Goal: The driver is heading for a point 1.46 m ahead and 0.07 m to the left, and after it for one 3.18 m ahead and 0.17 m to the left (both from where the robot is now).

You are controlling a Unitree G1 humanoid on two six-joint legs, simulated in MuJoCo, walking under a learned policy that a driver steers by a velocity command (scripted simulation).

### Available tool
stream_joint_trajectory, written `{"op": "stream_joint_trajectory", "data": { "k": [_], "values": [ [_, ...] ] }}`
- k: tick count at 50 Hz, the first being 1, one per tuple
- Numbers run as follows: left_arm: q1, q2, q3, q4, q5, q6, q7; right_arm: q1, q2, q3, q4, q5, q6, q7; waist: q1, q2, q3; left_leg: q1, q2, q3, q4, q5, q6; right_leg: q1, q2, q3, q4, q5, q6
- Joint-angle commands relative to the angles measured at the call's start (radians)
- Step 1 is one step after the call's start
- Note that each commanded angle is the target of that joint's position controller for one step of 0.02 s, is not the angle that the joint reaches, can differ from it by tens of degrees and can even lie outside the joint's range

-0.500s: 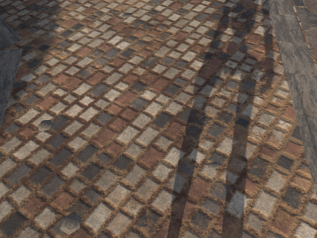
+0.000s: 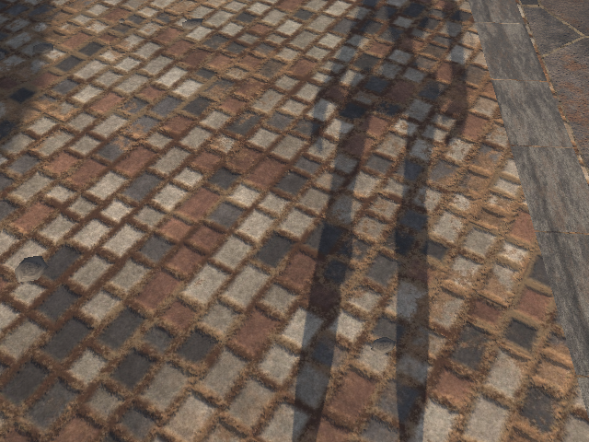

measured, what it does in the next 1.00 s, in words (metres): steps on the spot: right foot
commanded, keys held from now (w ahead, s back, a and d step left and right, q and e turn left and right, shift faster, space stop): no key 0.92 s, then w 0.08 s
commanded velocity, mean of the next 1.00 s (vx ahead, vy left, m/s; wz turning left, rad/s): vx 0.02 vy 0.00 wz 0.00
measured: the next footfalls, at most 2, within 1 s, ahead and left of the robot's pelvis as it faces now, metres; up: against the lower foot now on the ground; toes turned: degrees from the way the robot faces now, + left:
right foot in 0.10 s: +0.09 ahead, -0.14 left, +0.00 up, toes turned +0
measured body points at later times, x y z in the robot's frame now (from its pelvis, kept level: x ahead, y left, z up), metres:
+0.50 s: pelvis +0.06 -0.03 +0.00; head +0.08 -0.03 +0.45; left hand +0.06 +0.20 -0.15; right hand +0.10 -0.27 -0.15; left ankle +0.09 +0.07 -0.73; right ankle +0.04 -0.14 -0.73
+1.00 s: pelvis +0.08 -0.03 +0.00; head +0.08 -0.03 +0.45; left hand +0.06 +0.20 -0.16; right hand +0.12 -0.27 -0.15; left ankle +0.09 +0.07 -0.73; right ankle +0.04 -0.14 -0.73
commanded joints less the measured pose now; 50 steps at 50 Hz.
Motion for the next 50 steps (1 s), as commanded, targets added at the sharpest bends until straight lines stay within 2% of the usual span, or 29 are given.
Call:
{"op": "stream_joint_trajectory", "data": {
  "k": [1, 4, 5, 6, 7, 8, 9, 11, 14, 20, 30, 46, 47, 48, 50],
  "values": [
    [0.174, 0.063, 0.018, 0.023, 0.005, 0.037, 0.007, -0.072, -0.149, -0.031, -0.068, 0.018, 0.004, -0.022, 0.061, 0.142, -0.106, -0.137, 0.263, -0.235, -0.208, -0.330, 0.137, 0.264, 0.015, -0.043, -0.134, 0.115, -0.012],
    [0.166, 0.053, 0.021, 0.037, 0.024, 0.039, 0.000, -0.050, -0.105, -0.018, -0.050, 0.035, 0.020, -0.033, 0.075, 0.107, -0.031, -0.211, 0.226, -0.237, -0.200, -0.563, 0.048, 0.325, 0.026, -0.063, -0.277, 0.137, -0.057],
    [0.164, 0.061, 0.019, 0.034, 0.030, 0.036, 0.000, -0.020, -0.092, -0.014, -0.039, 0.038, 0.022, -0.033, 0.067, 0.068, 0.005, -0.205, 0.197, -0.222, -0.161, -0.576, 0.007, 0.305, -0.014, -0.017, -0.378, 0.130, -0.082],
    [0.137, 0.132, 0.035, 0.040, 0.019, 0.031, 0.003, 0.037, -0.108, -0.025, -0.030, 0.041, 0.028, -0.037, 0.007, -0.030, 0.050, -0.155, 0.131, -0.150, -0.119, -0.498, -0.022, 0.188, -0.030, 0.014, -0.425, -0.021, -0.113],
    [0.121, 0.116, 0.036, 0.051, 0.012, 0.020, 0.000, 0.036, -0.107, -0.026, -0.024, 0.034, 0.033, -0.046, 0.004, -0.091, 0.062, -0.036, 0.097, -0.096, -0.056, -0.404, -0.039, 0.056, -0.021, 0.026, -0.487, -0.159, -0.119],
    [0.100, 0.085, 0.030, 0.052, 0.013, 0.008, -0.001, 0.038, -0.095, -0.025, -0.021, 0.028, 0.036, -0.050, -0.007, -0.121, 0.053, 0.047, 0.093, -0.087, -0.010, -0.326, -0.043, 0.003, -0.021, 0.036, -0.535, -0.198, -0.109],
    [0.073, 0.077, 0.029, 0.052, 0.013, -0.004, -0.003, 0.053, -0.079, -0.024, -0.010, 0.024, 0.039, -0.053, -0.022, -0.132, 0.039, 0.101, 0.092, -0.076, 0.019, -0.269, -0.042, -0.015, -0.021, 0.039, -0.553, -0.179, -0.095],
    [0.053, 0.063, 0.030, 0.050, 0.006, -0.022, -0.006, 0.074, -0.074, -0.024, 0.010, 0.014, 0.043, -0.054, -0.028, -0.093, 0.018, 0.131, 0.095, -0.072, 0.033, -0.215, -0.038, 0.007, -0.016, 0.033, -0.539, -0.112, -0.079],
    [0.097, 0.059, 0.030, 0.066, -0.002, -0.028, -0.006, 0.062, -0.076, -0.024, 0.024, 0.022, 0.041, -0.049, -0.003, -0.006, 0.015, 0.089, 0.109, -0.087, 0.015, -0.213, -0.023, 0.084, 0.005, 0.004, -0.489, 0.016, -0.078],
    [0.144, 0.056, 0.027, 0.088, -0.003, -0.026, -0.011, 0.059, -0.061, -0.020, 0.047, 0.031, 0.036, -0.042, 0.015, 0.029, -0.039, 0.125, 0.112, -0.084, 0.052, -0.036, -0.024, 0.173, 0.017, -0.023, -0.428, 0.224, -0.083],
    [0.147, 0.033, 0.023, 0.105, -0.004, -0.008, -0.012, 0.059, -0.062, -0.024, 0.077, 0.037, 0.054, -0.049, 0.013, 0.027, -0.016, 0.150, 0.115, -0.090, 0.075, 0.046, -0.025, 0.198, 0.031, -0.042, -0.416, 0.302, -0.077],
    [0.138, 0.022, 0.025, 0.132, -0.003, -0.001, -0.004, 0.029, -0.051, -0.035, 0.106, 0.036, 0.061, -0.053, 0.012, 0.026, 0.010, 0.155, 0.115, -0.096, 0.052, -0.011, -0.029, 0.202, 0.038, -0.053, -0.437, 0.230, -0.069],
    [0.162, 0.014, 0.024, 0.146, -0.003, 0.000, -0.004, 0.049, -0.042, -0.034, 0.119, 0.036, 0.062, -0.053, 0.013, 0.028, -0.013, 0.164, 0.103, -0.086, 0.048, -0.129, -0.026, 0.211, 0.050, -0.065, -0.439, 0.122, -0.074],
    [0.169, 0.025, 0.029, 0.149, -0.010, 0.002, -0.002, 0.060, -0.057, -0.041, 0.125, 0.044, 0.064, -0.054, 0.012, 0.026, 0.003, 0.142, 0.086, -0.076, 0.057, -0.338, -0.015, 0.190, 0.064, -0.075, -0.423, -0.037, -0.090],
    [0.156, 0.041, 0.034, 0.128, -0.019, -0.005, 0.002, 0.064, -0.079, -0.050, 0.118, 0.054, 0.055, -0.055, 0.010, 0.038, 0.085, 0.048, 0.109, -0.122, 0.036, -0.648, 0.018, 0.106, 0.052, -0.050, -0.405, -0.284, -0.129]
  ]
}}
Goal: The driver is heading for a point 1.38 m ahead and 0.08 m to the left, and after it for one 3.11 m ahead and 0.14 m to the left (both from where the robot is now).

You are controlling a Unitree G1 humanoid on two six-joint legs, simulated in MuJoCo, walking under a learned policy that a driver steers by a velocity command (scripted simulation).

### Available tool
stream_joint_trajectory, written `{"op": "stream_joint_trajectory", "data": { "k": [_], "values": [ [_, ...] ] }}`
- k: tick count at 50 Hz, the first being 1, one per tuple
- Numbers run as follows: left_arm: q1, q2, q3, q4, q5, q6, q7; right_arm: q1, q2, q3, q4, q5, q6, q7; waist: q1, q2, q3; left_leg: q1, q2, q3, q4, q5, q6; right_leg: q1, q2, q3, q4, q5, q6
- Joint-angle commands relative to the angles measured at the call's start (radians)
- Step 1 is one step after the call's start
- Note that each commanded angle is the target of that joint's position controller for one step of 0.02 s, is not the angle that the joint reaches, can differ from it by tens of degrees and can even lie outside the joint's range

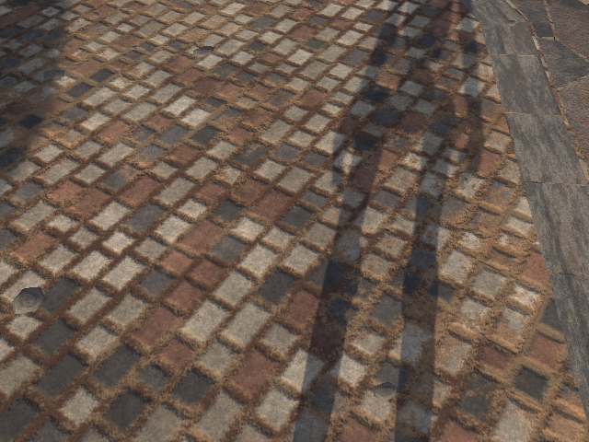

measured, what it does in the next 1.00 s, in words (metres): walks ahead: left foot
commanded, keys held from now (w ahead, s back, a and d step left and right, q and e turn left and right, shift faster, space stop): w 0.80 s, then no key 0.20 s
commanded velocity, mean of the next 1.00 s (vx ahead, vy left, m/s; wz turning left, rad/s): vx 0.38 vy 0.00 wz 0.00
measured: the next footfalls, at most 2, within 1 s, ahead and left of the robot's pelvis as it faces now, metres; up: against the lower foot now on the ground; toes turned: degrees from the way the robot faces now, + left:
left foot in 0.66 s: +0.43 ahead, +0.10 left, +0.00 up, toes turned +2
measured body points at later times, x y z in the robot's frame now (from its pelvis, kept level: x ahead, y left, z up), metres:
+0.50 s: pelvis +0.14 -0.03 +0.01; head +0.16 -0.04 +0.46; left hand +0.03 +0.19 -0.13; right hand +0.33 -0.26 -0.11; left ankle +0.30 +0.12 -0.68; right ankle +0.00 -0.12 -0.73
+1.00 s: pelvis +0.42 +0.01 +0.01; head +0.44 +0.01 +0.46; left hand +0.58 +0.26 -0.10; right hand +0.41 -0.24 -0.13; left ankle +0.39 +0.10 -0.73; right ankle +0.58 -0.16 -0.68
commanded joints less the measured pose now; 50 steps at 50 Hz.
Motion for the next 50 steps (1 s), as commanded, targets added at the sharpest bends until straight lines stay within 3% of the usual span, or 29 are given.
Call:
{"op": "stream_joint_trajectory", "data": {
  "k": [1, 3, 5, 6, 7, 9, 10, 11, 12, 13, 14, 17, 19, 23, 28, 30, 31, 32, 33, 34, 35, 36, 37, 38, 39, 41, 43, 46, 50],
  "values": [
    [0.064, 0.087, 0.017, -0.030, -0.014, -0.022, 0.006, 0.053, -0.116, -0.026, -0.024, 0.015, -0.024, -0.002, -0.007, 0.024, 0.120, -0.045, 0.077, -0.127, -0.148, -0.463, 0.089, -0.208, -0.029, 0.048, -0.083, -0.346, -0.079],
    [0.033, 0.067, 0.013, -0.052, -0.017, -0.054, -0.003, 0.114, -0.132, -0.034, -0.016, 0.020, -0.055, 0.007, -0.033, 0.065, 0.124, 0.014, 0.161, -0.258, -0.200, -0.471, 0.138, -0.289, -0.031, 0.037, 0.005, -0.256, -0.081],
    [0.001, 0.035, 0.008, -0.076, -0.016, -0.074, -0.019, 0.184, -0.172, -0.048, -0.004, 0.017, -0.070, 0.016, -0.044, 0.151, 0.081, 0.085, 0.298, -0.492, -0.321, -0.512, 0.221, -0.329, 0.000, -0.022, 0.161, -0.105, -0.077],
    [-0.009, 0.045, 0.011, -0.082, -0.017, -0.079, -0.026, 0.176, -0.177, -0.049, -0.012, 0.010, -0.074, 0.016, -0.036, 0.146, 0.077, 0.053, 0.335, -0.557, -0.359, -0.510, 0.244, -0.307, -0.008, -0.012, 0.210, -0.091, -0.088],
    [0.000, 0.050, 0.013, -0.082, -0.019, -0.082, -0.030, 0.141, -0.180, -0.048, -0.031, 0.007, -0.077, 0.017, -0.014, 0.136, 0.076, 0.008, 0.341, -0.555, -0.374, -0.491, 0.242, -0.272, -0.017, -0.002, 0.229, -0.109, -0.101],
    [0.083, 0.040, 0.014, -0.053, -0.024, -0.090, -0.032, 0.010, -0.184, -0.047, -0.082, 0.025, -0.075, 0.021, 0.063, 0.130, 0.089, -0.118, 0.278, -0.406, -0.347, -0.388, 0.178, -0.089, -0.023, -0.019, 0.019, -0.080, -0.130],
    [0.151, 0.053, 0.022, -0.020, -0.021, -0.090, -0.027, -0.050, -0.176, -0.045, -0.105, 0.033, -0.070, 0.022, 0.102, 0.102, 0.089, -0.220, 0.196, -0.276, -0.276, -0.300, 0.125, 0.079, -0.005, -0.026, -0.096, -0.021, -0.128],
    [0.264, 0.107, 0.041, 0.020, -0.013, -0.087, -0.023, -0.096, -0.141, -0.037, -0.128, 0.033, -0.073, 0.024, 0.138, -0.007, 0.060, -0.352, 0.109, -0.145, -0.077, -0.173, 0.067, 0.245, -0.076, 0.093, -0.149, -0.008, -0.136],
    [0.408, 0.213, 0.070, 0.047, -0.017, -0.088, -0.024, -0.118, -0.078, -0.022, -0.163, 0.032, -0.090, 0.028, 0.168, -0.267, 0.016, -0.524, -0.009, 0.041, 0.267, -0.080, 0.006, 0.393, -0.281, 0.439, -0.322, -0.127, -0.220],
    [0.413, 0.220, 0.067, 0.038, 0.000, -0.098, -0.032, -0.130, -0.103, -0.025, -0.176, 0.028, -0.109, 0.029, 0.158, -0.284, 0.051, -0.669, -0.009, -0.010, 0.474, -0.211, 0.012, 0.404, -0.399, 0.650, -0.360, -0.067, -0.286],
    [0.344, 0.151, 0.046, 0.015, 0.009, -0.108, -0.033, -0.106, -0.123, -0.030, -0.165, 0.030, -0.119, 0.036, 0.105, -0.144, 0.079, -0.735, 0.047, -0.071, 0.603, -0.158, 0.030, 0.406, -0.389, 0.590, -0.330, 0.012, -0.268],
    [0.212, 0.112, 0.021, -0.034, -0.001, -0.100, -0.049, -0.084, -0.124, -0.036, -0.147, 0.016, -0.122, 0.052, 0.035, -0.047, 0.070, -0.707, 0.124, -0.061, 0.588, 0.036, 0.040, 0.341, -0.301, 0.323, -0.351, 0.287, -0.177],
    [0.226, 0.088, 0.008, -0.036, 0.009, -0.082, -0.047, -0.109, -0.092, -0.032, -0.154, 0.014, -0.111, 0.061, 0.034, -0.076, 0.064, -0.629, 0.124, -0.016, 0.517, 0.107, 0.019, 0.271, -0.243, 0.206, -0.370, 0.399, -0.151],
    [0.230, 0.152, 0.012, -0.060, 0.016, -0.078, -0.028, -0.310, -0.046, -0.006, -0.233, 0.010, -0.098, 0.067, 0.068, -0.078, 0.120, -0.460, 0.074, 0.048, 0.193, 0.286, -0.007, 0.090, -0.182, 0.094, -0.431, 0.423, -0.142],
    [0.260, 0.185, 0.029, -0.041, -0.007, -0.087, -0.027, -0.405, -0.101, -0.006, -0.293, 0.022, -0.098, 0.083, 0.058, -0.104, 0.142, -0.381, 0.056, 0.041, 0.012, 0.315, 0.038, 0.191, -0.243, 0.069, -0.425, 0.497, -0.135],
    [0.235, 0.205, 0.037, -0.046, -0.004, -0.080, -0.027, -0.354, -0.140, -0.024, -0.295, 0.018, -0.106, 0.087, 0.009, -0.126, 0.072, -0.278, 0.020, 0.058, -0.008, 0.263, 0.070, 0.271, -0.259, 0.049, -0.312, 0.804, -0.113],
    [0.222, 0.217, 0.042, -0.049, 0.001, -0.073, -0.027, -0.273, -0.170, -0.040, -0.277, 0.018, -0.107, 0.084, -0.038, -0.153, 0.004, -0.166, -0.013, 0.080, 0.001, 0.232, 0.088, 0.291, -0.257, 0.036, -0.204, 1.000, -0.100],
    [0.200, 0.213, 0.040, -0.057, 0.006, -0.064, -0.028, -0.098, -0.210, -0.065, -0.226, 0.022, -0.104, 0.078, -0.124, -0.160, -0.096, 0.050, -0.040, 0.094, -0.007, 0.235, 0.116, 0.246, -0.223, 0.007, -0.010, 1.110, -0.077],
    [0.168, 0.203, 0.033, -0.081, 0.014, -0.063, -0.032, 0.097, -0.261, -0.086, -0.177, 0.016, -0.097, 0.067, -0.205, -0.130, -0.215, 0.377, 0.079, -0.042, 0.028, 0.223, 0.164, 0.017, -0.188, 0.001, 0.261, 0.924, -0.048],
    [0.293, 0.053, -0.008, -0.097, 0.007, -0.081, -0.050, 0.238, -0.356, -0.105, -0.153, -0.015, -0.093, 0.062, -0.142, 0.155, -0.426, 0.767, 0.384, -0.565, -0.057, -0.006, 0.341, -0.379, 0.002, 0.011, 0.716, 0.242, 0.018],
    [0.263, 0.076, -0.004, -0.076, -0.016, -0.115, -0.059, 0.226, -0.277, -0.079, -0.138, -0.015, -0.089, 0.064, -0.149, 0.193, -0.479, 0.739, 0.425, -0.818, -0.253, -0.098, 0.342, -0.485, 0.044, 0.176, 0.893, -0.167, -0.008],
    [0.146, 0.156, 0.021, -0.123, -0.044, -0.129, -0.058, 0.102, -0.225, -0.062, -0.152, 0.000, -0.095, 0.068, -0.119, 0.173, -0.272, 0.573, 0.382, -0.652, -0.280, -0.094, 0.276, -0.587, -0.022, 0.149, 0.935, -0.121, -0.029],
    [0.065, 0.178, 0.024, -0.149, -0.046, -0.132, -0.048, -0.008, -0.178, -0.047, -0.179, 0.003, -0.101, 0.072, -0.080, 0.074, -0.163, 0.372, 0.348, -0.489, -0.305, -0.001, 0.238, -0.560, -0.083, 0.114, 0.893, -0.019, -0.040],
    [0.034, 0.180, 0.035, -0.154, -0.033, -0.124, -0.034, -0.071, -0.141, -0.035, -0.184, -0.008, -0.109, 0.080, -0.037, 0.013, -0.097, 0.204, 0.307, -0.377, -0.333, 0.096, 0.210, -0.502, -0.121, 0.093, 0.833, 0.047, -0.041],
    [0.064, 0.160, 0.042, -0.152, -0.021, -0.106, -0.026, -0.097, -0.118, -0.027, -0.179, -0.019, -0.115, 0.085, 0.009, 0.034, -0.076, 0.092, 0.264, -0.289, -0.362, 0.132, 0.188, -0.422, -0.156, 0.100, 0.778, 0.087, -0.045],
    [0.100, 0.114, 0.040, -0.148, -0.020, -0.077, -0.018, -0.082, -0.117, -0.024, -0.157, -0.021, -0.117, 0.085, 0.039, 0.070, -0.035, -0.022, 0.230, -0.204, -0.405, 0.215, 0.191, -0.361, -0.167, 0.086, 0.715, 0.091, -0.040],
    [0.059, 0.126, 0.046, -0.173, -0.010, -0.067, -0.011, -0.052, -0.148, -0.025, -0.137, -0.029, -0.121, 0.072, 0.055, 0.067, 0.003, -0.068, 0.222, -0.125, -0.405, 0.495, 0.205, -0.380, -0.161, 0.066, 0.633, 0.125, -0.009],
    [-0.045, 0.125, 0.042, -0.211, 0.008, -0.068, -0.015, -0.010, -0.173, -0.024, -0.125, -0.032, -0.109, 0.048, 0.040, 0.060, -0.011, -0.033, 0.191, -0.037, -0.366, 0.707, 0.184, -0.401, -0.147, 0.037, 0.400, 0.278, 0.021],
    [-0.187, 0.113, 0.025, -0.239, 0.002, -0.065, -0.032, 0.061, -0.207, -0.026, -0.106, -0.020, -0.090, 0.035, -0.020, 0.063, -0.045, 0.043, 0.184, -0.011, -0.327, 0.659, 0.156, -0.308, -0.088, 0.007, 0.135, 0.427, 0.024]
  ]
}}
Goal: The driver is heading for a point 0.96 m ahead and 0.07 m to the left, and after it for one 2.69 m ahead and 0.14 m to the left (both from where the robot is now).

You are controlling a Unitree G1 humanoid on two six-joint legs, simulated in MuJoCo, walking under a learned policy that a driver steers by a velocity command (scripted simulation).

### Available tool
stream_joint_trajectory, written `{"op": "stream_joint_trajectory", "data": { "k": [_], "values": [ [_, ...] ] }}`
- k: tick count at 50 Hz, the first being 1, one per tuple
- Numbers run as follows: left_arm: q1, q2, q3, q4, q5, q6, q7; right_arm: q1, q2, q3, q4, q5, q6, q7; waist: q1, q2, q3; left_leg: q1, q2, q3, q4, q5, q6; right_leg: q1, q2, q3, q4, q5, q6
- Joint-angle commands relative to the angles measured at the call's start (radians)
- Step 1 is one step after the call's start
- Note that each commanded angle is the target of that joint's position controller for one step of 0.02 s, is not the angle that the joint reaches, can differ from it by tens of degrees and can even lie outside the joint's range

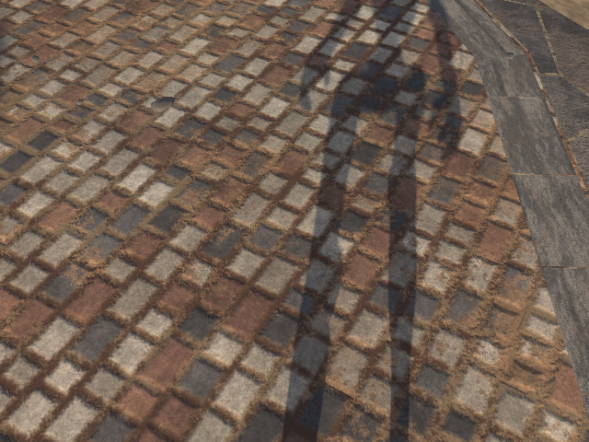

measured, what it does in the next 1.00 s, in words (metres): walks ahead: right foot, then left foot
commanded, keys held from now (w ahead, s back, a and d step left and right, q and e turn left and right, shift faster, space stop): no key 0.58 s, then w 0.42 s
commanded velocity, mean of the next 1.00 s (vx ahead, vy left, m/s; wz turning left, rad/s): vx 0.16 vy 0.00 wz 0.00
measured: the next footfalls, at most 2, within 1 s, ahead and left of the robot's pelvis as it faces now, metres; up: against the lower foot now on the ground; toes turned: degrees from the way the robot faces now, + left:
right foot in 0.12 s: +0.23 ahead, -0.13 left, +0.00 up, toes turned -1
left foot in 0.40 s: +0.14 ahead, +0.11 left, +0.00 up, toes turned +1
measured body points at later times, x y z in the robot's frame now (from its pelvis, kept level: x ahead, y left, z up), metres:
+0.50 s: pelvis +0.11 -0.03 -0.01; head +0.12 -0.02 +0.44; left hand +0.21 +0.22 -0.16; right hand +0.15 -0.28 -0.16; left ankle +0.10 +0.10 -0.75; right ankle +0.19 -0.13 -0.75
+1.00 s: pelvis +0.25 -0.05 +0.00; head +0.25 -0.06 +0.45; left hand +0.23 +0.20 -0.14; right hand +0.33 -0.32 -0.14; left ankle +0.23 +0.10 -0.66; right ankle +0.21 -0.13 -0.75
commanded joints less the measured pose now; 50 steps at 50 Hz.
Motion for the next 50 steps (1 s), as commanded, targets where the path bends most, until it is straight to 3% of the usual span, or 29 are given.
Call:
{"op": "stream_joint_trajectory", "data": {
  "k": [1, 3, 5, 6, 7, 8, 9, 10, 12, 15, 18, 20, 21, 22, 23, 29, 31, 34, 36, 38, 40, 41, 42, 43, 44, 45, 46, 48, 50],
  "values": [
    [0.007, 0.031, -0.004, -0.030, -0.001, 0.004, -0.011, -0.028, -0.168, -0.026, -0.048, 0.010, -0.001, -0.014, 0.029, 0.108, -0.036, -0.077, 0.246, -0.073, -0.024, 0.528, 0.139, 0.202, 0.048, -0.029, -0.135, 0.087, 0.005],
    [-0.014, 0.057, 0.000, -0.042, 0.004, 0.004, -0.018, -0.029, -0.164, -0.026, -0.038, 0.019, 0.009, -0.017, 0.032, 0.116, -0.040, -0.017, 0.272, -0.105, 0.039, 0.514, 0.125, 0.215, 0.060, -0.017, -0.196, 0.036, -0.014],
    [0.053, 0.086, 0.012, -0.019, 0.016, -0.004, -0.020, -0.053, -0.158, -0.026, -0.036, 0.031, 0.018, -0.022, 0.080, 0.096, -0.069, 0.010, 0.248, -0.115, 0.150, 0.454, 0.083, 0.326, 0.084, -0.029, -0.319, 0.084, -0.044],
    [0.110, 0.143, 0.030, 0.002, 0.024, -0.008, -0.014, -0.008, -0.142, -0.022, -0.032, 0.019, 0.018, -0.023, 0.081, 0.041, -0.110, -0.012, 0.183, -0.089, 0.254, 0.404, 0.041, 0.453, 0.052, -0.001, -0.350, 0.379, -0.068],
    [0.168, 0.203, 0.038, 0.008, 0.035, -0.007, -0.010, 0.080, -0.095, -0.008, -0.026, -0.006, 0.008, -0.021, 0.046, -0.072, -0.217, -0.161, 0.105, -0.051, 0.432, 0.098, -0.005, 0.698, -0.092, 0.123, -0.256, 0.761, -0.142],
    [0.208, 0.145, 0.021, 0.027, 0.034, 0.006, -0.012, 0.177, -0.011, 0.019, 0.008, 0.001, 0.010, -0.018, 0.045, -0.233, -0.322, -0.303, 0.047, -0.045, 0.632, -0.341, -0.056, 0.839, -0.250, 0.298, -0.273, 0.799, -0.297],
    [0.218, 0.072, 0.000, 0.028, 0.022, 0.011, -0.021, 0.123, -0.078, 0.004, 0.006, 0.018, 0.026, -0.017, 0.071, -0.178, -0.323, -0.337, 0.062, -0.103, 0.739, -0.524, -0.076, 0.787, -0.248, 0.355, -0.329, 0.604, -0.311],
    [0.166, 0.078, -0.003, 0.023, 0.015, 0.013, -0.025, 0.055, -0.117, -0.007, -0.014, 0.031, 0.044, -0.021, 0.065, -0.123, -0.258, -0.381, 0.088, -0.123, 0.791, -0.510, -0.078, 0.703, -0.219, 0.338, -0.368, 0.372, -0.279],
    [0.034, 0.096, -0.005, -0.007, 0.021, 0.018, -0.019, -0.025, -0.117, -0.017, -0.025, 0.025, 0.081, -0.039, 0.037, -0.038, -0.153, -0.363, 0.133, -0.126, 0.743, -0.413, -0.091, 0.504, -0.171, 0.279, -0.450, 0.081, -0.226],
    [-0.036, 0.096, -0.003, -0.012, 0.035, 0.036, -0.007, -0.006, -0.070, -0.011, -0.003, 0.017, 0.102, -0.055, 0.006, -0.090, -0.117, -0.193, 0.119, -0.077, 0.538, -0.294, -0.097, 0.326, -0.086, 0.163, -0.509, -0.101, -0.184],
    [-0.029, 0.083, -0.007, 0.008, 0.010, 0.047, 0.001, 0.027, -0.054, -0.009, 0.029, 0.008, 0.105, -0.052, -0.011, -0.081, -0.122, -0.057, 0.091, -0.035, 0.317, -0.063, -0.075, 0.282, -0.048, 0.113, -0.505, -0.311, -0.157],
    [0.018, 0.064, -0.012, 0.036, 0.002, 0.051, 0.001, 0.006, -0.082, -0.011, 0.020, -0.017, 0.108, -0.045, 0.003, -0.041, -0.068, -0.030, 0.122, -0.065, 0.215, -0.016, -0.036, 0.238, -0.008, 0.091, -0.499, -0.495, -0.080],
    [0.029, 0.066, -0.010, 0.041, 0.009, 0.053, 0.001, -0.006, -0.116, -0.014, 0.007, -0.015, 0.107, -0.047, 0.027, 0.004, -0.024, -0.087, 0.171, -0.109, 0.166, -0.106, -0.009, 0.243, 0.028, 0.063, -0.464, -0.506, -0.047],
    [0.048, 0.048, -0.010, 0.039, 0.008, 0.057, 0.006, -0.033, -0.144, -0.021, 0.018, 0.000, 0.100, -0.045, 0.064, 0.127, 0.019, -0.244, 0.166, -0.127, 0.126, -0.301, 0.013, 0.339, 0.090, -0.014, -0.428, -0.406, -0.021],
    [0.044, 0.052, -0.009, 0.049, 0.012, 0.057, 0.011, -0.062, -0.113, -0.014, 0.012, 0.004, 0.087, -0.044, 0.064, 0.150, 0.038, -0.322, 0.159, -0.134, 0.078, -0.346, 0.003, 0.430, 0.096, -0.025, -0.374, -0.312, -0.014],
    [0.070, 0.047, -0.005, 0.090, 0.010, 0.056, 0.007, -0.032, -0.090, -0.011, 0.026, 0.010, 0.049, -0.044, 0.056, 0.084, -0.001, -0.231, 0.141, -0.105, 0.119, -0.116, -0.033, 0.482, 0.086, -0.026, -0.320, -0.078, -0.045],
    [0.080, 0.045, -0.002, 0.107, 0.001, 0.059, 0.006, 0.015, -0.108, -0.019, 0.041, 0.018, 0.055, -0.046, 0.042, 0.104, -0.012, -0.208, 0.140, -0.117, 0.103, -0.298, 0.000, 0.455, 0.128, -0.073, -0.266, -0.290, -0.048],
    [0.013, 0.036, 0.000, 0.083, -0.011, 0.039, -0.002, 0.074, -0.172, -0.043, 0.030, 0.035, 0.047, -0.047, 0.003, 0.183, 0.095, -0.133, 0.301, -0.351, -0.023, -0.549, 0.116, 0.211, 0.163, -0.118, -0.104, -0.417, -0.055],
    [-0.013, 0.025, -0.003, 0.067, -0.016, 0.009, -0.018, 0.078, -0.180, -0.052, 0.028, 0.039, 0.023, -0.047, 0.005, 0.209, 0.140, -0.067, 0.410, -0.471, -0.040, -0.445, 0.174, 0.102, 0.109, -0.076, -0.028, -0.368, -0.082],
    [0.008, 0.028, 0.001, 0.069, -0.023, -0.012, -0.031, 0.054, -0.157, -0.050, 0.017, 0.041, 0.008, -0.040, 0.035, 0.195, 0.123, -0.027, 0.401, -0.419, 0.008, -0.261, 0.155, 0.123, 0.091, -0.072, -0.081, -0.393, -0.099],
    [0.140, 0.041, 0.015, 0.124, -0.030, -0.016, -0.033, -0.017, -0.154, -0.050, -0.008, 0.048, 0.012, -0.031, 0.109, 0.166, 0.078, -0.162, 0.306, -0.279, 0.079, -0.169, 0.089, 0.429, 0.137, -0.116, -0.255, -0.280, -0.101],
    [0.247, 0.078, 0.033, 0.160, -0.025, -0.012, -0.029, -0.056, -0.154, -0.049, -0.028, 0.045, 0.010, -0.029, 0.155, 0.123, 0.041, -0.255, 0.243, -0.199, 0.200, -0.022, 0.052, 0.597, 0.124, -0.064, -0.278, -0.232, -0.108],
    [0.377, 0.168, 0.060, 0.186, -0.021, -0.012, -0.022, -0.078, -0.101, -0.037, -0.057, 0.042, 0.002, -0.029, 0.189, -0.110, -0.001, -0.438, 0.112, -0.035, 0.536, 0.019, -0.023, 0.770, -0.052, 0.238, -0.423, -0.293, -0.188],
    [0.489, 0.209, 0.062, 0.207, -0.015, -0.018, -0.035, -0.079, -0.050, -0.024, -0.084, 0.035, -0.015, -0.031, 0.211, -0.302, -0.074, -0.627, 0.022, -0.052, 0.827, -0.328, -0.049, 0.909, -0.249, 0.631, -0.575, -0.298, -0.311],
    [0.414, 0.128, 0.029, 0.192, -0.003, -0.029, -0.035, -0.096, -0.095, -0.038, -0.087, 0.050, -0.026, -0.025, 0.158, -0.156, -0.027, -0.718, 0.089, -0.144, 0.986, -0.345, -0.021, 0.877, -0.270, 0.619, -0.551, -0.303, -0.300],
    [0.333, 0.086, 0.014, 0.165, -0.002, -0.035, -0.037, -0.100, -0.101, -0.040, -0.086, 0.060, -0.032, -0.015, 0.126, -0.084, 0.008, -0.737, 0.134, -0.154, 1.019, -0.250, 0.010, 0.824, -0.231, 0.493, -0.543, -0.263, -0.260],
    [0.280, 0.081, 0.007, 0.146, 0.000, -0.036, -0.042, -0.103, -0.095, -0.043, -0.080, 0.058, -0.034, -0.013, 0.103, -0.027, 0.020, -0.725, 0.169, -0.141, 0.985, -0.156, 0.027, 0.776, -0.190, 0.387, -0.560, -0.228, -0.227],
    [0.256, 0.053, -0.009, 0.137, 0.003, -0.029, -0.044, -0.113, -0.102, -0.057, -0.078, 0.044, -0.025, -0.012, 0.078, -0.015, 0.035, -0.659, 0.205, -0.119, 0.878, -0.056, 0.026, 0.704, -0.128, 0.232, -0.589, -0.068, -0.185],
    [0.297, 0.060, -0.012, 0.149, 0.007, -0.021, -0.035, -0.126, -0.073, -0.056, -0.082, 0.039, -0.011, -0.007, 0.074, -0.029, 0.034, -0.637, 0.202, -0.087, 0.802, -0.013, 0.003, 0.686, -0.101, 0.156, -0.606, 0.035, -0.183]
  ]
}}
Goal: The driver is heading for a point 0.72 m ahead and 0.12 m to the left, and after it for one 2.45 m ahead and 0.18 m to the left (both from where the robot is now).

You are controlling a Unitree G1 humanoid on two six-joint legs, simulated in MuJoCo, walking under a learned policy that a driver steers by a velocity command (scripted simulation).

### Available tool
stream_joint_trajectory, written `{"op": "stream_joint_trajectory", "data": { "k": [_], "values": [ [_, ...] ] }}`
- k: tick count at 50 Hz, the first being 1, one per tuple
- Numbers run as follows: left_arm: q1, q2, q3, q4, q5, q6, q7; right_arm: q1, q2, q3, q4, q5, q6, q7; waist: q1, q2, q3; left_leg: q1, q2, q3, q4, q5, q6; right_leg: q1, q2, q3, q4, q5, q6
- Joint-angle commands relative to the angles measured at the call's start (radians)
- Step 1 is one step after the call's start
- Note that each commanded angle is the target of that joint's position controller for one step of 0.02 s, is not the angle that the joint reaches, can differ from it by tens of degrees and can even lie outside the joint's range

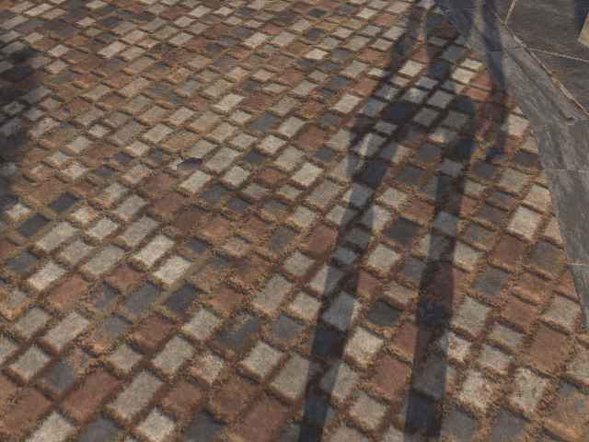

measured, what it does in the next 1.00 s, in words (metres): walks ahead: left foot, then right foot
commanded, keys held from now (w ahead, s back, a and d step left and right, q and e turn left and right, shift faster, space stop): w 0.88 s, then no key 0.12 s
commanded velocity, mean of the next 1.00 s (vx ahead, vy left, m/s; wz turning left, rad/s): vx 0.46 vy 0.00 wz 0.00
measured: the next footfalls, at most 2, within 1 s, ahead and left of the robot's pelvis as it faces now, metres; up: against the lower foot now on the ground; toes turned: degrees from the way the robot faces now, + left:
left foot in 0.32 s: +0.36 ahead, +0.16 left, +0.00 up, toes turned +3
right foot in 0.90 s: +0.70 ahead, -0.07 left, +0.00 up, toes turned -3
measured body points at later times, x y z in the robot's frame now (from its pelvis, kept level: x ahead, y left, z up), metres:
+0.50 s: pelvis +0.27 +0.08 -0.01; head +0.29 +0.09 +0.44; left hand +0.33 +0.35 -0.15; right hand +0.34 -0.18 -0.14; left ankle +0.32 +0.15 -0.75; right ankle +0.22 -0.08 -0.65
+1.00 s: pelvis +0.56 +0.02 -0.02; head +0.60 +0.01 +0.43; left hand +0.73 +0.27 -0.13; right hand +0.54 -0.24 -0.17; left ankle +0.38 +0.16 -0.65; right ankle +0.65 -0.07 -0.75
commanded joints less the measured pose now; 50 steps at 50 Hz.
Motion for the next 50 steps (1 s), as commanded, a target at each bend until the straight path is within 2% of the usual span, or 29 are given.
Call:
{"op": "stream_joint_trajectory", "data": {
  "k": [1, 4, 7, 9, 12, 14, 15, 16, 17, 18, 19, 20, 21, 22, 23, 25, 27, 29, 34, 40, 42, 43, 44, 45, 46, 47, 48, 49, 50],
  "values": [
    [0.055, 0.118, 0.010, -0.024, 0.005, -0.001, 0.012, -0.059, -0.036, -0.012, -0.061, -0.010, 0.003, 0.005, -0.005, -0.081, 0.070, -0.237, 0.053, -0.018, -0.105, 0.099, -0.017, 0.120, -0.255, 0.230, -0.202, 0.292, -0.135],
    [0.057, 0.150, 0.015, -0.031, 0.007, 0.004, 0.028, -0.197, -0.014, 0.001, -0.115, -0.015, 0.007, 0.008, 0.014, -0.072, 0.104, -0.223, 0.036, -0.002, -0.324, 0.211, -0.044, 0.069, -0.244, 0.179, -0.236, 0.286, -0.134],
    [0.087, 0.160, 0.022, -0.025, 0.000, 0.003, 0.032, -0.291, -0.021, 0.009, -0.145, -0.008, 0.006, 0.019, 0.036, -0.089, 0.129, -0.155, 0.006, 0.026, -0.468, 0.303, -0.047, 0.043, -0.237, 0.135, -0.263, 0.244, -0.129],
    [0.114, 0.155, 0.026, -0.011, -0.008, 0.005, 0.032, -0.335, -0.028, 0.013, -0.164, -0.004, 0.005, 0.028, 0.042, -0.088, 0.150, -0.153, 0.002, 0.021, -0.516, 0.316, -0.033, 0.079, -0.259, 0.125, -0.258, 0.247, -0.128],
    [0.111, 0.161, 0.037, -0.003, -0.014, 0.014, 0.034, -0.360, -0.051, 0.011, -0.190, -0.002, -0.004, 0.044, 0.022, -0.091, 0.148, -0.141, -0.004, 0.012, -0.573, 0.266, 0.006, 0.177, -0.298, 0.112, -0.205, 0.332, -0.111],
    [0.081, 0.186, 0.046, -0.012, -0.013, 0.022, 0.035, -0.283, -0.093, -0.008, -0.181, -0.003, -0.009, 0.047, -0.034, -0.121, 0.077, 0.012, -0.050, 0.046, -0.583, 0.206, 0.035, 0.209, -0.301, 0.092, -0.094, 0.614, -0.090],
    [0.063, 0.187, 0.047, -0.016, -0.010, 0.029, 0.035, -0.162, -0.126, -0.028, -0.148, -0.004, -0.009, 0.043, -0.100, -0.131, 0.002, 0.174, -0.088, 0.074, -0.580, 0.188, 0.056, 0.193, -0.274, 0.063, 0.052, 0.782, -0.071],
    [0.049, 0.169, 0.038, -0.027, -0.004, 0.033, 0.034, 0.027, -0.171, -0.053, -0.092, -0.003, -0.005, 0.036, -0.183, -0.123, -0.106, 0.436, -0.081, 0.056, -0.564, 0.183, 0.086, 0.078, -0.223, 0.030, 0.277, 0.780, -0.038],
    [0.090, 0.114, 0.020, -0.049, 0.008, 0.031, 0.030, 0.198, -0.250, -0.073, -0.058, -0.022, 0.000, 0.025, -0.197, 0.039, -0.255, 0.772, 0.148, -0.263, -0.582, 0.060, 0.171, -0.220, -0.131, -0.004, 0.645, 0.418, 0.005],
    [0.179, -0.007, -0.014, -0.046, -0.007, 0.004, 0.019, 0.229, -0.263, -0.064, -0.048, -0.032, -0.001, 0.034, -0.130, 0.266, -0.390, 0.950, 0.327, -0.751, -0.783, -0.156, 0.290, -0.486, 0.036, 0.118, 0.928, -0.309, 0.037],
    [0.080, 0.095, 0.011, -0.059, -0.036, -0.019, 0.016, 0.167, -0.181, -0.040, -0.053, -0.019, -0.008, 0.037, -0.145, 0.181, -0.285, 0.873, 0.285, -0.740, -0.851, -0.229, 0.236, -0.596, -0.017, 0.208, 1.039, -0.298, 0.012],
    [-0.011, 0.144, 0.023, -0.092, -0.050, -0.032, 0.017, 0.069, -0.137, -0.026, -0.073, -0.013, -0.014, 0.037, -0.121, 0.128, -0.146, 0.721, 0.261, -0.579, -0.864, -0.158, 0.192, -0.644, -0.071, 0.171, 1.036, -0.204, -0.007],
    [-0.054, 0.152, 0.028, -0.101, -0.041, -0.034, 0.028, -0.020, -0.112, -0.016, -0.092, -0.022, -0.020, 0.040, -0.082, 0.028, -0.088, 0.556, 0.231, -0.458, -0.887, -0.043, 0.170, -0.587, -0.128, 0.151, 0.982, -0.098, -0.012],
    [-0.062, 0.146, 0.038, -0.101, -0.026, -0.025, 0.036, -0.064, -0.082, -0.008, -0.096, -0.036, -0.026, 0.045, -0.047, 0.015, -0.045, 0.427, 0.195, -0.365, -0.911, 0.052, 0.156, -0.529, -0.163, 0.144, 0.928, -0.041, -0.014],
    [-0.030, 0.126, 0.039, -0.097, -0.022, -0.009, 0.038, -0.073, -0.060, 0.000, -0.089, -0.045, -0.028, 0.048, -0.013, 0.039, -0.043, 0.359, 0.168, -0.306, -0.936, 0.081, 0.150, -0.467, -0.188, 0.153, 0.896, -0.011, -0.018],
    [-0.013, 0.093, 0.039, -0.098, -0.022, 0.013, 0.041, -0.040, -0.064, 0.002, -0.070, -0.041, -0.028, 0.043, 0.004, 0.054, -0.016, 0.296, 0.145, -0.239, -0.981, 0.103, 0.162, -0.448, -0.204, 0.142, 0.830, 0.000, -0.012],
    [-0.088, 0.106, 0.044, -0.127, -0.015, 0.024, 0.044, 0.001, -0.103, -0.004, -0.058, -0.040, -0.028, 0.026, -0.002, 0.039, 0.028, 0.286, 0.143, -0.203, -1.017, 0.132, 0.171, -0.520, -0.213, 0.132, 0.743, 0.072, 0.011],
    [-0.176, 0.114, 0.047, -0.158, -0.005, 0.024, 0.043, 0.052, -0.120, -0.006, -0.047, -0.038, -0.024, 0.011, -0.024, 0.022, 0.052, 0.328, 0.144, -0.183, -1.027, 0.180, 0.168, -0.607, -0.214, 0.128, 0.626, 0.175, 0.034],
    [-0.338, 0.088, 0.035, -0.204, -0.007, 0.012, 0.023, 0.146, -0.125, -0.001, -0.033, -0.028, -0.013, -0.005, -0.074, 0.030, 0.070, 0.394, 0.103, -0.086, -1.025, 0.258, 0.124, -0.594, -0.165, 0.078, 0.348, 0.389, 0.044],
    [-0.505, 0.083, 0.015, -0.271, -0.020, -0.003, -0.016, 0.253, -0.137, -0.008, 0.007, -0.021, 0.015, -0.009, -0.121, 0.032, 0.115, 0.601, 0.167, -0.078, -0.944, 0.329, 0.125, -0.639, -0.124, 0.052, 0.186, 0.302, 0.024],
    [-0.493, 0.102, 0.017, -0.282, -0.024, -0.010, -0.028, 0.243, -0.151, -0.015, 0.008, -0.019, 0.025, -0.012, -0.094, 0.054, 0.100, 0.645, 0.192, -0.079, -0.889, 0.447, 0.112, -0.586, -0.104, 0.043, 0.155, 0.225, -0.001],
    [-0.445, 0.125, 0.026, -0.274, -0.023, -0.012, -0.030, 0.222, -0.163, -0.019, 0.001, -0.019, 0.028, -0.013, -0.061, 0.073, 0.067, 0.649, 0.190, -0.071, -0.839, 0.597, 0.099, -0.497, -0.077, 0.024, 0.146, 0.190, -0.018],
    [-0.350, 0.158, 0.042, -0.250, -0.021, -0.013, -0.028, 0.197, -0.172, -0.022, -0.006, -0.018, 0.032, -0.013, -0.005, 0.092, 0.003, 0.641, 0.173, -0.051, -0.736, 0.787, 0.085, -0.349, -0.039, -0.006, 0.139, 0.179, -0.040],
    [-0.175, 0.209, 0.068, -0.196, -0.012, -0.014, -0.022, 0.175, -0.153, -0.013, -0.016, -0.022, 0.037, -0.014, 0.079, 0.084, -0.098, 0.571, 0.114, -0.011, -0.531, 0.867, 0.049, -0.106, -0.027, -0.006, 0.130, 0.248, -0.074],
    [0.006, 0.289, 0.086, -0.160, 0.015, -0.013, -0.012, 0.183, -0.121, 0.002, -0.045, -0.040, 0.034, -0.015, 0.124, -0.024, -0.260, 0.335, 0.044, 0.028, -0.208, 0.560, 0.005, 0.233, -0.229, 0.209, 0.187, 0.444, -0.143],
    [0.033, 0.323, 0.087, -0.139, 0.020, -0.007, -0.017, 0.337, 0.021, 0.041, -0.028, -0.036, 0.014, -0.002, 0.039, -0.301, -0.417, -0.040, -0.159, -0.017, 0.147, -0.294, -0.063, 0.561, -0.472, 0.663, 0.101, 0.521, -0.322],
    [0.037, 0.230, 0.061, -0.148, 0.010, -0.003, -0.017, 0.280, -0.091, 0.015, -0.010, -0.015, -0.008, 0.000, 0.084, -0.180, -0.424, -0.093, -0.131, -0.177, 0.256, -0.363, -0.051, 0.525, -0.434, 0.666, 0.064, 0.579, -0.285],
    [-0.065, 0.194, 0.047, -0.162, 0.003, -0.003, -0.013, 0.186, -0.126, 0.003, -0.042, 0.006, -0.015, -0.002, 0.062, -0.156, -0.270, -0.148, -0.085, -0.149, 0.260, -0.308, -0.046, 0.384, -0.403, 0.477, 0.064, 0.698, -0.243],
    [-0.154, 0.169, 0.036, -0.178, 0.004, -0.004, -0.012, 0.133, -0.123, 0.004, -0.053, 0.001, -0.013, -0.010, 0.024, -0.063, -0.180, -0.122, -0.028, -0.102, 0.204, -0.235, -0.054, 0.225, -0.360, 0.356, 0.039, 0.782, -0.215]
  ]
}}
